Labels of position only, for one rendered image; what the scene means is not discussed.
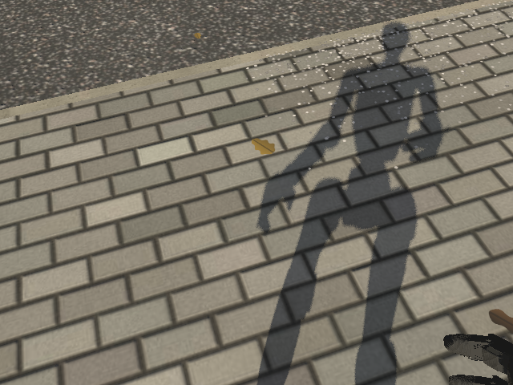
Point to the right robot hand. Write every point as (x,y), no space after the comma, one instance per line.
(494,351)

